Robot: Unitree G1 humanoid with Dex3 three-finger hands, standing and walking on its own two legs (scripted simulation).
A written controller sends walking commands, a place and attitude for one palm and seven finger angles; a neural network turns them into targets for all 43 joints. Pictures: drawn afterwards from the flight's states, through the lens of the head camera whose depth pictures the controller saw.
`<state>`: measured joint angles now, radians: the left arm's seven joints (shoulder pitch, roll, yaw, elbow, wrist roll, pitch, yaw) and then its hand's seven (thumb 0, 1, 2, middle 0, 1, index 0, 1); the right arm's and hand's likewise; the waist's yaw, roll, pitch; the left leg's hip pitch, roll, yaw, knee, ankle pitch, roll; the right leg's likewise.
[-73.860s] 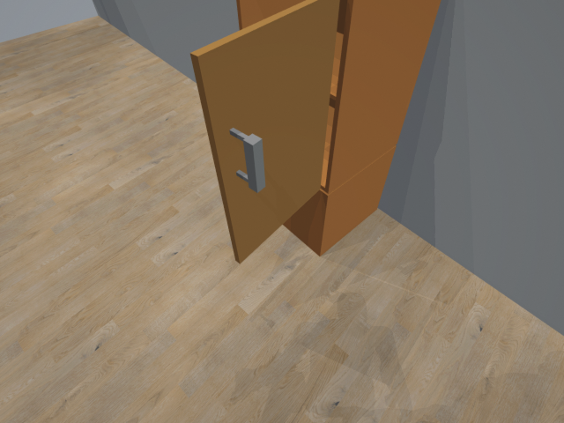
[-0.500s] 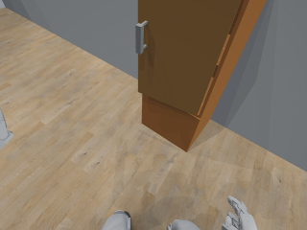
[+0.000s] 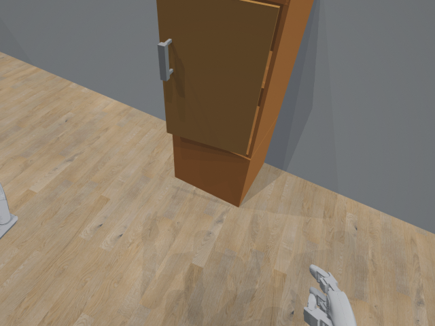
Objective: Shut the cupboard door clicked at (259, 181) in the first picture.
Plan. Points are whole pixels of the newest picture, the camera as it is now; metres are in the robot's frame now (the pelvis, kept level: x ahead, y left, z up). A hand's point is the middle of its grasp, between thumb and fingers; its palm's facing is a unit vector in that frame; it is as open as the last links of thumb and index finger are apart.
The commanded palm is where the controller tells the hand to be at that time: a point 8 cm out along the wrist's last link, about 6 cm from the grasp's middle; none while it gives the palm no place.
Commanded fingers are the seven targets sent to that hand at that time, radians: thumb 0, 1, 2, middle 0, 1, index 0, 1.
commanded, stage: stop stepping back and stand still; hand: left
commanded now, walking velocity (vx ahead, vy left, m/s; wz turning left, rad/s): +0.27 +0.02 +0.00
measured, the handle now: (167, 59) +0.94 +0.20 +0.03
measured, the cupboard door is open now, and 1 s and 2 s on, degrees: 9 9 9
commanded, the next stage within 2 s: let the arm hang, fingers relaxed in 1.06 s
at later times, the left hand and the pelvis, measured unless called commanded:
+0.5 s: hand out of the picture +0.19 +0.29 +0.18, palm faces +0.47 -0.75 -0.46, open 7.4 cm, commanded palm +0.13 +0.32 +0.18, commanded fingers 0.00 0.90 0.90 -0.20 -0.30 -0.20 -0.30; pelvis -0.01 +0.02 +0.00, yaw -1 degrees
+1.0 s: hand out of the picture +0.23 +0.31 +0.18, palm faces +0.43 -0.79 -0.44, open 7.4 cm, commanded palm +0.17 +0.35 +0.18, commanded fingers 0.00 0.90 0.90 -0.20 -0.30 -0.20 -0.30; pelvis +0.02 +0.05 +0.01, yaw -1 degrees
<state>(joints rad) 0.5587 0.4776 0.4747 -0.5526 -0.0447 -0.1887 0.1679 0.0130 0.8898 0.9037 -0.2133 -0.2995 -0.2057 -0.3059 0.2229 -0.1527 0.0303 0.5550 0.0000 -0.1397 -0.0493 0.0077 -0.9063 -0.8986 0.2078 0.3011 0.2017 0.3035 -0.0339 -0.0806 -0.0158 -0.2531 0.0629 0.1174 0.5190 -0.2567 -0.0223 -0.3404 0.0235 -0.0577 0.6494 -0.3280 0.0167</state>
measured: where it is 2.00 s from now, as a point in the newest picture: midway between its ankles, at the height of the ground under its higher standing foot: outside the picture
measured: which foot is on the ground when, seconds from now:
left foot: down 0.00-0.06, up 0.08-0.36, down 0.38-1.00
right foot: down 0.00-1.00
